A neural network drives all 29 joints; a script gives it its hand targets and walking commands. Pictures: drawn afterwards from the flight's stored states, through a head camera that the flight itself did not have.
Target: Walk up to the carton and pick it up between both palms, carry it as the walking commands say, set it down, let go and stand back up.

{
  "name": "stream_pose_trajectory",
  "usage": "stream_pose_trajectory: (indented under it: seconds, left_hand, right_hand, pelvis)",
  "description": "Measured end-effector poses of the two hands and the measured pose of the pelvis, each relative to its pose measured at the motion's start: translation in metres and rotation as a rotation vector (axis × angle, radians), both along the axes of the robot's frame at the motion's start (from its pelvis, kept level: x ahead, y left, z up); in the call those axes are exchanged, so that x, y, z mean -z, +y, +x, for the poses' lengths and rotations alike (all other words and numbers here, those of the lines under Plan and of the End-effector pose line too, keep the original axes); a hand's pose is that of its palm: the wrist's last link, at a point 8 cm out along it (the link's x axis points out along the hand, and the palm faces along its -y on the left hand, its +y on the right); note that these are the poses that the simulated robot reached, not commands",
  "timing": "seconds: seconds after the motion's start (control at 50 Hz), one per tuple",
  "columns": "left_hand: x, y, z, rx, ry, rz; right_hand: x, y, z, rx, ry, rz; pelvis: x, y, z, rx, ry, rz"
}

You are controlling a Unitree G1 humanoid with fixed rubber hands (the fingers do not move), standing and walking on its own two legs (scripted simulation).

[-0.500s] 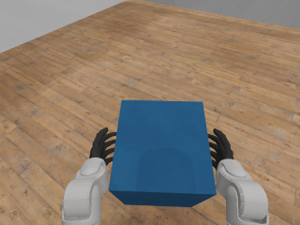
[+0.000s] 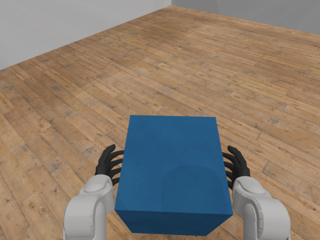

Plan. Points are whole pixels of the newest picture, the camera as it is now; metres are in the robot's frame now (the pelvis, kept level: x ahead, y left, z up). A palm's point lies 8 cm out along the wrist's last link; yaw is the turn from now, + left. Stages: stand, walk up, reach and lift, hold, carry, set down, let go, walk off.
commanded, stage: carry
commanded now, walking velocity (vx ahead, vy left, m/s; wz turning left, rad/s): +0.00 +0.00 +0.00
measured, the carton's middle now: (170, 179) +0.27 +0.00 +0.03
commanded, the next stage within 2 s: hold in 1.52 s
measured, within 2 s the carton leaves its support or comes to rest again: neither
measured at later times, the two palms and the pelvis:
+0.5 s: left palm (108, 174) +0.24 +0.14 +0.11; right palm (244, 177) +0.23 -0.16 +0.10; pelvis +0.00 -0.01 +0.01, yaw -1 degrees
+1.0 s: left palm (121, 164) +0.27 +0.11 +0.09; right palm (246, 167) +0.27 -0.17 +0.08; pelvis +0.02 -0.02 +0.01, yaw -1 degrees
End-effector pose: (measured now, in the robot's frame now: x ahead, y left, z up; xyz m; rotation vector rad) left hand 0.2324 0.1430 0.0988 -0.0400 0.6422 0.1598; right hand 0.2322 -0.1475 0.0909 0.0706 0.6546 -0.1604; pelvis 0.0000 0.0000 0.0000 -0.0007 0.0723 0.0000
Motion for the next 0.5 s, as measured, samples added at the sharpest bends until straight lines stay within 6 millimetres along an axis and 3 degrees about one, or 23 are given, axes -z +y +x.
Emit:
stream_pose_trajectory:
  seconds: [0.18, 0.5]
  left_hand:
    - [-0.008, -0.003, -0.001, 0.019, -0.011, -0.016]
    - [-0.006, -0.008, 0.007, 0.019, 0.004, -0.016]
  right_hand:
    - [-0.015, -0.003, -0.004, 0.013, -0.01, -0.024]
    - [-0.013, -0.008, 0.003, 0.01, 0.005, -0.028]
  pelvis:
    - [-0.005, -0.001, -0.002, 0.007, -0.011, -0.003]
    - [-0.007, -0.006, -0.001, 0.014, -0.015, -0.003]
